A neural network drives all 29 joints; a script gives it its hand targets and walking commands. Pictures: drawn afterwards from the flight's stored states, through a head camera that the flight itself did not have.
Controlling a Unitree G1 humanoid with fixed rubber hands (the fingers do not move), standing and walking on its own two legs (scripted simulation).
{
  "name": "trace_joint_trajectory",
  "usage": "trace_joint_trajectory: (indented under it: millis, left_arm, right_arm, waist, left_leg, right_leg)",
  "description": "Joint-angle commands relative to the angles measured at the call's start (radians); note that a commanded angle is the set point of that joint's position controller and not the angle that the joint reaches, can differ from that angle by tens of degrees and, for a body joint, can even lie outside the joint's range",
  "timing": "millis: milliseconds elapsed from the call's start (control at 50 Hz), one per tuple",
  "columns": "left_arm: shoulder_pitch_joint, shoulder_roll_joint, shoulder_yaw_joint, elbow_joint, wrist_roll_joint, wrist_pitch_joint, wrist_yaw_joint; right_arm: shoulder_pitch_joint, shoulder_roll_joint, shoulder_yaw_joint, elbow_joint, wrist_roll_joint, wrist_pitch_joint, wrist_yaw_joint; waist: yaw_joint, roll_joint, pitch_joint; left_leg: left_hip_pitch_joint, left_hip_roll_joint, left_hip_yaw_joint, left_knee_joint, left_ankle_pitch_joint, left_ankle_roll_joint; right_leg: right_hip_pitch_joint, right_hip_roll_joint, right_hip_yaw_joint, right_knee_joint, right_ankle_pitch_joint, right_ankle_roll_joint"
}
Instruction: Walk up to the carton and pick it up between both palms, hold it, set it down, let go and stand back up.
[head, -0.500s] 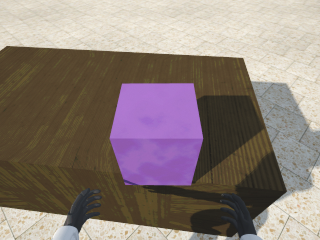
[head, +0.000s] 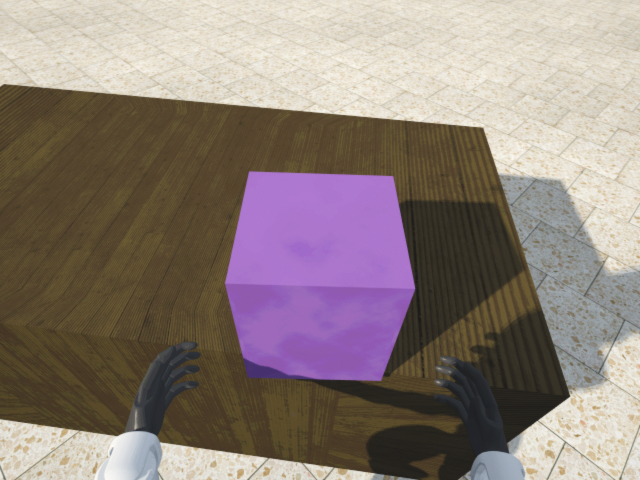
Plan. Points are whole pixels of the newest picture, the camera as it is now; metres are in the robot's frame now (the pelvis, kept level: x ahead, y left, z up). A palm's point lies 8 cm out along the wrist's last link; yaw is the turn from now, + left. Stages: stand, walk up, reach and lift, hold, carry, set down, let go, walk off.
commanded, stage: reach and lift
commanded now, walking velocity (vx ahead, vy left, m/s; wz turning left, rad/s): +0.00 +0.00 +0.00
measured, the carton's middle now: (317, 280) +0.39 +0.01 +0.00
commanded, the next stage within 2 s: none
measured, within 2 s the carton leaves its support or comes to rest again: neither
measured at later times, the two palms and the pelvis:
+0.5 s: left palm (154, 351) +0.27 +0.21 +0.02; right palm (478, 370) +0.25 -0.19 +0.01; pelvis +0.00 +0.01 +0.00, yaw +0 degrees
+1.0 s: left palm (146, 279) +0.33 +0.22 +0.09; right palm (489, 300) +0.31 -0.20 +0.08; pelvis -0.01 +0.00 +0.01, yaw +0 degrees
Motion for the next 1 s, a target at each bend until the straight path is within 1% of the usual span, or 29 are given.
trace_joint_trajectory:
  millis: [0,60,100,200,240,280,320,360,440,480,540,640,700,760,820,900,980]
  left_arm:
    - [-0.14,0.078,0.035,-0.11,-0.003,-0.06,0.013]
    - [-0.145,0.07,0.034,-0.082,0.005,-0.059,0.015]
    - [-0.148,0.068,0.033,-0.082,0.009,-0.053,0.013]
    - [-0.272,0.078,0.012,-0.152,-0.012,-0.045,0.036]
    - [-0.313,0.081,0.002,-0.159,-0.02,-0.032,0.047]
    - [-0.332,0.084,-0.003,-0.151,-0.022,-0.01,0.053]
    - [-0.333,0.088,-0.001,-0.141,-0.02,0.015,0.053]
    - [-0.328,0.092,0.007,-0.134,-0.016,0.044,0.047]
    - [-0.331,0.094,0.033,-0.151,-0.007,0.106,0.029]
    - [-0.349,0.095,0.043,-0.178,-0.005,0.144,0.02]
    - [-0.396,0.1,0.054,-0.239,-0.006,0.212,0.014]
    - [-0.493,0.119,0.066,-0.354,-0.017,0.349,0.017]
    - [-0.546,0.132,0.08,-0.388,-0.027,0.426,0.017]
    - [-0.599,0.141,0.094,-0.363,-0.036,0.472,0.013]
    - [-0.667,0.151,0.106,-0.323,-0.046,0.497,0.01]
    - [-0.775,0.176,0.114,-0.277,-0.068,0.504,0.013]
    - [-0.867,0.202,0.118,-0.215,-0.085,0.502,0.016]
  right_arm:
    - [-0.121,-0.08,-0.034,-0.078,0.013,-0.069,0.011]
    - [-0.127,-0.084,-0.034,-0.027,0.021,-0.078,0.014]
    - [-0.132,-0.087,-0.033,-0.012,0.026,-0.08,0.013]
    - [-0.257,-0.118,-0.063,-0.084,0.029,-0.065,0.021]
    - [-0.293,-0.127,-0.076,-0.094,0.027,-0.043,0.023]
    - [-0.308,-0.129,-0.078,-0.087,0.026,-0.014,0.022]
    - [-0.315,-0.128,-0.073,-0.076,0.031,0.017,0.018]
    - [-0.322,-0.131,-0.065,-0.072,0.042,0.044,0.012]
    - [-0.355,-0.146,-0.055,-0.093,0.062,0.095,-0.006]
    - [-0.379,-0.155,-0.056,-0.114,0.067,0.124,-0.016]
    - [-0.422,-0.166,-0.062,-0.157,0.073,0.182,-0.03]
    - [-0.494,-0.181,-0.088,-0.247,0.076,0.308,-0.054]
    - [-0.532,-0.186,-0.107,-0.283,0.072,0.382,-0.069]
    - [-0.577,-0.192,-0.119,-0.283,0.068,0.433,-0.074]
    - [-0.637,-0.197,-0.128,-0.283,0.064,0.467,-0.074]
    - [-0.737,-0.209,-0.141,-0.297,0.064,0.5,-0.07]
    - [-0.823,-0.22,-0.148,-0.28,0.059,0.528,-0.066]
  waist:
    - [0.006,0.037,-0.06]
    - [0.005,0.045,-0.063]
    - [0.004,0.045,-0.07]
    - [-0.004,0.041,-0.093]
    - [-0.006,0.04,-0.109]
    - [-0.006,0.039,-0.129]
    - [-0.004,0.036,-0.152]
    - [-0.002,0.031,-0.176]
    - [0.001,0.026,-0.198]
    - [0.002,0.028,-0.192]
    - [0.002,0.033,-0.179]
    - [-0.007,0.043,-0.178]
    - [-0.009,0.047,-0.185]
    - [-0.004,0.053,-0.19]
    - [0.0,0.052,-0.201]
    - [0.002,0.034,-0.252]
    - [0.0,0.02,-0.312]
  left_leg:
    - [-0.033,0.024,-0.066,-0.056,0.257,-0.022]
    - [-0.024,0.023,-0.067,-0.056,0.252,-0.025]
    - [-0.014,0.022,-0.067,-0.058,0.258,-0.027]
    - [-0.004,0.031,-0.066,-0.073,0.227,-0.031]
    - [-0.001,0.034,-0.066,-0.08,0.204,-0.03]
    - [0.01,0.033,-0.065,-0.083,0.212,-0.029]
    - [0.034,0.03,-0.064,-0.082,0.265,-0.029]
    - [0.065,0.025,-0.064,-0.077,0.35,-0.03]
    - [0.118,0.015,-0.062,-0.076,0.501,-0.035]
    - [0.136,0.014,-0.061,-0.084,0.542,-0.037]
    - [0.15,0.016,-0.058,-0.1,0.565,-0.042]
    - [0.152,0.022,-0.05,-0.128,0.542,-0.05]
    - [0.144,0.023,-0.046,-0.14,0.508,-0.054]
    - [0.131,0.022,-0.043,-0.148,0.466,-0.055]
    - [0.111,0.021,-0.04,-0.155,0.421,-0.052]
    - [0.089,0.022,-0.037,-0.155,0.391,-0.042]
    - [0.08,0.022,-0.036,-0.149,0.397,-0.03]
  right_leg:
    - [0.054,-0.002,0.044,-0.023,0.216,-0.018]
    - [0.047,0.001,0.039,-0.027,0.204,-0.021]
    - [0.046,0.003,0.038,-0.031,0.205,-0.021]
    - [0.034,0.004,0.031,-0.045,0.154,-0.027]
    - [0.034,0.004,0.023,-0.049,0.136,-0.03]
    - [0.044,0.003,0.018,-0.057,0.142,-0.03]
    - [0.061,0.003,0.017,-0.068,0.176,-0.03]
    - [0.085,0.005,0.021,-0.079,0.232,-0.028]
    - [0.126,0.011,0.028,-0.102,0.337,-0.029]
    - [0.131,0.014,0.028,-0.118,0.357,-0.032]
    - [0.129,0.016,0.028,-0.144,0.352,-0.036]
    - [0.119,0.012,0.03,-0.175,0.311,-0.04]
    - [0.116,0.008,0.032,-0.183,0.285,-0.036]
    - [0.121,0.005,0.032,-0.185,0.262,-0.032]
    - [0.127,0.004,0.031,-0.185,0.238,-0.027]
    - [0.142,0.001,0.032,-0.176,0.223,-0.023]
    - [0.151,-0.003,0.034,-0.17,0.229,-0.023]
